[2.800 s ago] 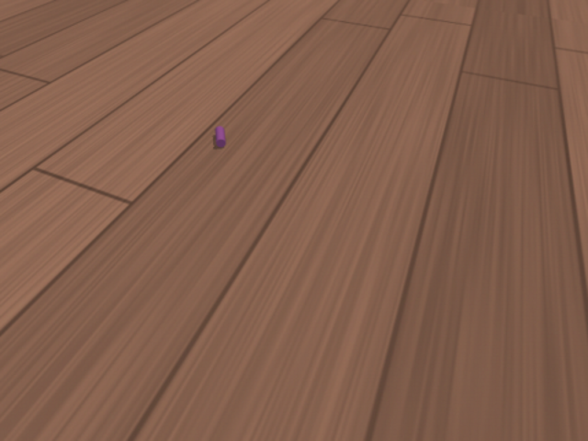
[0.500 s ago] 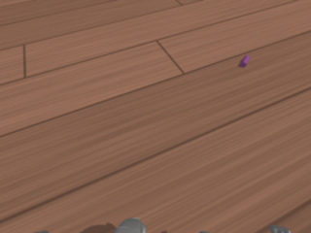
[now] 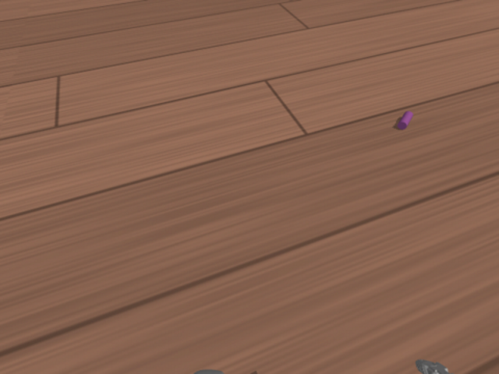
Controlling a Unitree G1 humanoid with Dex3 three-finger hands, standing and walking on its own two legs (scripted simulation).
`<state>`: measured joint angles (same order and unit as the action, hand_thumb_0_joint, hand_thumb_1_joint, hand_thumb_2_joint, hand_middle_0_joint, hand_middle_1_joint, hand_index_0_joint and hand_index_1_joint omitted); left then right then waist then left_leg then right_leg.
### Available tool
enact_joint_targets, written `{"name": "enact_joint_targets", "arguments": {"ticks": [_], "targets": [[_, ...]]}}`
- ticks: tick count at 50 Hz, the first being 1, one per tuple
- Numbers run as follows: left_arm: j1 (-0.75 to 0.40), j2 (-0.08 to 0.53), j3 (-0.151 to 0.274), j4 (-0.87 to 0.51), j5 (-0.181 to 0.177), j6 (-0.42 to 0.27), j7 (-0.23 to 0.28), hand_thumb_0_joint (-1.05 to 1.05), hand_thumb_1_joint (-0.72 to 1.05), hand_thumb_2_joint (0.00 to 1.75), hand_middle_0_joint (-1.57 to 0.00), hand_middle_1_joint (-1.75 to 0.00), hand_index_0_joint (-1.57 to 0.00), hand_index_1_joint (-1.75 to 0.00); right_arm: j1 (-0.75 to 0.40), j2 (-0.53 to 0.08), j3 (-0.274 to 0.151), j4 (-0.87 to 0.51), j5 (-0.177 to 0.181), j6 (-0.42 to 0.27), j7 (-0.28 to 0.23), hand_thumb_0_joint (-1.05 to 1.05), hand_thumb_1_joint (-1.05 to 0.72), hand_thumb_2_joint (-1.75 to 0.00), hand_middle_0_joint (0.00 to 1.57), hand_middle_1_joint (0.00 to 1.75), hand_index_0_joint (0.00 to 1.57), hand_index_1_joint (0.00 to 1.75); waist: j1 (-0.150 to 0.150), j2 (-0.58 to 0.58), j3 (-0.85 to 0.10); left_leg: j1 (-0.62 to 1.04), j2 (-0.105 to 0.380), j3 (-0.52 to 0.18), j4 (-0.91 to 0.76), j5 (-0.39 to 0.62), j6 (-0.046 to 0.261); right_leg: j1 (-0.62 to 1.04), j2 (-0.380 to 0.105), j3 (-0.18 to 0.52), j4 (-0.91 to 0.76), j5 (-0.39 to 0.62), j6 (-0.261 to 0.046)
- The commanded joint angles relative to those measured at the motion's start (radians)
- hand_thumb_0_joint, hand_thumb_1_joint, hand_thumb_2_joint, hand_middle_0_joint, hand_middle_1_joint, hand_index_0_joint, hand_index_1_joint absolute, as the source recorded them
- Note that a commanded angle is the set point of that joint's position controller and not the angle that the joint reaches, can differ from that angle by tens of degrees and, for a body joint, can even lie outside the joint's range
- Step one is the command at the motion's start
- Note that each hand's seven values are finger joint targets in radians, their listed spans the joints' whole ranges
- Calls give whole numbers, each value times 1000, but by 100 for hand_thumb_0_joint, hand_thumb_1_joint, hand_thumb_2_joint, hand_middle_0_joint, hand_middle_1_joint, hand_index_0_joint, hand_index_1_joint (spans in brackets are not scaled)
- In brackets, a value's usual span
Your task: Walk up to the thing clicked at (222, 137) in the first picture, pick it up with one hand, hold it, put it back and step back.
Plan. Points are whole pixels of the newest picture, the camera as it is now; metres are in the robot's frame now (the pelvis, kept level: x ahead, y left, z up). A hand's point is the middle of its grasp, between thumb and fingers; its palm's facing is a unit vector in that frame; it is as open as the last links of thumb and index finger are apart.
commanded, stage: walk up
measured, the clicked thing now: (405, 120) +1.59 -0.95 -0.73
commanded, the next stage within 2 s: stand in 0.48 s
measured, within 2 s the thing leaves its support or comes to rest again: neither
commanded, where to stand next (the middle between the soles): +0.07 +0.00 m, yaw -2 degrees
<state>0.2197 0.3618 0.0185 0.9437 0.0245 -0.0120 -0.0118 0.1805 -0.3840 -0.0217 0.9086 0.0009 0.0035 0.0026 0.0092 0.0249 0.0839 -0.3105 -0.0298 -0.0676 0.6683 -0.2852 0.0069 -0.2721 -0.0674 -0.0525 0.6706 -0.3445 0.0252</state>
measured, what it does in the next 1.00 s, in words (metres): stands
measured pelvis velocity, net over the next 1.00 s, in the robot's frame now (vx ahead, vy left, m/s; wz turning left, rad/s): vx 0.01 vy -0.02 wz -0.02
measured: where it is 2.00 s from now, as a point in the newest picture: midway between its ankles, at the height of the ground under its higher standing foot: outside the picture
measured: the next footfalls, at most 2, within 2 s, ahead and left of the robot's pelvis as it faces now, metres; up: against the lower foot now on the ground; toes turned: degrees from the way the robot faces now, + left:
none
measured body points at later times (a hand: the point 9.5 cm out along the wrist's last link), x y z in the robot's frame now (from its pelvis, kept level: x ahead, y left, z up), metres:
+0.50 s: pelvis +0.01 -0.01 +0.02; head +0.02 +0.00 +0.47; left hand +0.10 +0.30 -0.11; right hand +0.11 -0.31 -0.10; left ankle +0.03 +0.12 -0.72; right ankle +0.01 -0.14 -0.72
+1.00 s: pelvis +0.01 -0.02 +0.03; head +0.02 -0.02 +0.48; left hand +0.08 +0.28 -0.11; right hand +0.07 -0.32 -0.11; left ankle +0.03 +0.12 -0.72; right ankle +0.01 -0.14 -0.72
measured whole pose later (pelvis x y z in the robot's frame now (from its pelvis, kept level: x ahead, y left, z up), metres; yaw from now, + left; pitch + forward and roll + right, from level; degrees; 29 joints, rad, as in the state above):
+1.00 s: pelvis +0.01 -0.02 +0.03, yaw -1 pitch -3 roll +0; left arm 0.11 0.36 0.01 1.15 0.01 -0.01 -0.02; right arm 0.11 -0.35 0.00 1.14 -0.01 0.00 0.01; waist 0.00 0.00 0.06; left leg -0.15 0.02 -0.07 0.34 -0.15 -0.03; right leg -0.12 -0.02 -0.06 0.35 -0.18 0.01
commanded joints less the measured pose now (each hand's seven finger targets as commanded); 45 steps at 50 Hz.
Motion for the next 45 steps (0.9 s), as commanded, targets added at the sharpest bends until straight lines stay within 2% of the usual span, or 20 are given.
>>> {"name": "enact_joint_targets", "arguments": {"ticks": [1, 2, 4, 5, 6, 12, 16, 20, 23, 25, 26, 27, 30, 31, 35, 37, 41, 44, 45], "targets": [[-57, 233, 52, -55, -18, -35, 18, 0, 90, 90, -20, -30, -20, -30, -56, -211, -50, -40, -2, -42, -5, 0, -90, -90, 20, 30, 20, 30, 16, -81, -113, 40, 135, -182, -171, 126, 83, 32, -40, 93, -173, 86, -71], [-55, 240, 52, -47, -19, -34, 17, 0, 90, 90, -20, -30, -20, -30, -63, -217, -43, -27, -2, -41, -3, 0, -90, -90, 20, 30, 20, 30, 16, -80, -97, 3, 117, -158, -166, 85, 76, 53, -58, 118, -221, 20, -76], [-111, 239, 48, -35, -17, -34, 16, 0, 90, 90, -20, -30, -20, -30, -61, -195, -37, 6, -3, -36, 0, 0, -90, -90, 20, 30, 20, 30, -5, -75, -50, 6, 85, -117, -201, 81, 41, 48, -88, 138, -258, 18, -88], [-129, 236, 44, -35, -20, -32, 16, 0, 90, 90, -20, -30, -20, -30, -61, -201, -36, 19, -5, -36, -2, 0, -90, -90, 20, 30, 20, 30, -11, -45, -61, 24, 92, -124, -226, 84, 40, 52, -86, 127, -248, 44, -88], [-111, 232, 42, -19, -24, -32, 16, 0, 90, 90, -20, -30, -20, -30, -79, -204, -32, 29, -5, -39, -2, 0, -90, -90, 20, 30, 20, 30, 2, -11, -71, 40, 101, -135, -234, 112, 44, 57, -77, 111, -245, 69, -85], [-137, 225, 37, 35, -25, -30, 15, 0, 90, 90, -20, -30, -20, -30, -110, -191, -19, 72, -3, -41, -1, 0, -90, -90, 20, 30, 20, 30, 13, 11, -111, 55, 121, -135, -285, 192, 39, 158, -65, 76, -287, 135, -64], [-152, 222, 34, 61, -24, -26, 13, 0, 90, 90, -20, -30, -20, -30, -133, -194, -18, 95, -4, -39, -3, 0, -90, -90, 20, 30, 20, 30, 12, 24, -104, 58, 124, -132, -326, 159, 32, 175, -64, 67, -320, 133, -55], [-168, 224, 37, 89, -23, -28, 12, 0, 90, 90, -20, -30, -20, -30, -130, -183, -15, 117, -2, -38, -3, 0, -90, -90, 20, 30, 20, 30, 7, 7, -123, 95, 122, -113, -322, 243, 25, 205, -75, 67, -341, 186, -52], [-178, 223, 38, 101, -20, -29, 14, 0, 90, 90, -20, -30, -20, -30, -134, -184, -21, 130, -3, -34, -5, 0, -90, -90, 20, 30, 20, 30, -1, -8, -136, 121, 118, -95, -312, 270, 24, 207, -82, 67, -355, 217, -50], [-173, 219, 27, 117, -22, -30, 14, 0, 90, 90, -20, -30, -20, -30, -145, -175, -19, 137, -4, -39, -8, 0, -90, -90, 20, 30, 20, 30, -4, -18, -143, 186, 133, -86, -319, 355, 13, 193, -87, 89, -359, 299, -48], [-171, 215, 23, 123, -22, -31, 14, 0, 90, 90, -20, -30, -20, -30, -147, -178, -18, 144, -3, -41, -8, 0, -90, -90, 20, 30, 20, 30, -5, -22, -134, 198, 136, -88, -318, 359, 11, 180, -84, 87, -366, 302, -46], [-182, 214, 24, 124, -23, -30, 14, 0, 90, 90, -20, -30, -20, -30, -136, -182, -19, 149, -3, -38, -8, 0, -90, -90, 20, 30, 20, 30, -10, -20, -120, 161, 133, -87, -330, 319, 11, 196, -81, 88, -374, 270, -40], [-176, 216, 23, 133, -21, -28, 15, 0, 90, 90, -20, -30, -20, -30, -158, -185, -21, 153, -4, -34, -9, 0, -90, -90, 20, 30, 20, 30, -6, -7, -113, 185, 136, -78, -350, 299, 8, 176, -79, 92, -383, 255, -42], [-179, 218, 22, 136, -20, -27, 15, 0, 90, 90, -20, -30, -20, -30, -165, -174, -18, 154, -4, -32, -8, 0, -90, -90, 20, 30, 20, 30, -4, -20, -88, 168, 133, -80, -360, 267, 3, 165, -75, 92, -397, 216, -41], [-171, 215, 21, 147, -17, -29, 17, 0, 90, 90, -20, -30, -20, -30, -169, -177, -20, 160, -3, -32, -7, 0, -90, -90, 20, 30, 20, 30, -5, -26, -114, 191, 139, -73, -362, 281, 6, 186, -80, 96, -401, 249, -40], [-170, 214, 19, 152, -17, -27, 16, 0, 90, 90, -20, -30, -20, -30, -160, -173, -18, 167, -4, -29, -5, 0, -90, -90, 20, 30, 20, 30, -8, -40, -71, 166, 132, -72, -383, 206, 0, 154, -75, 102, -425, 167, -39], [-170, 219, 22, 148, -15, -24, 15, 0, 90, 90, -20, -30, -20, -30, -153, -179, -21, 174, -7, -27, -2, 0, -90, -90, 20, 30, 20, 30, -9, -20, -60, 157, 127, -69, -389, 126, 3, 127, -73, 112, -440, 66, -40], [-162, 225, 25, 147, -13, -20, 14, 0, 90, 90, -20, -30, -20, -30, -138, -174, -21, 176, -8, -26, 1, 0, -90, -90, 20, 30, 20, 30, -11, -21, -53, 161, 124, -69, -391, 86, 4, 99, -72, 122, -447, 15, -43], [-169, 228, 24, 142, -13, -21, 14, 0, 90, 90, -20, -30, -20, -30, -138, -171, -21, 175, -9, -27, 1, 0, -90, -90, 20, 30, 20, 30, -10, -36, -52, 149, 123, -69, -391, 105, 2, 106, -73, 122, -448, 14, -43]]}}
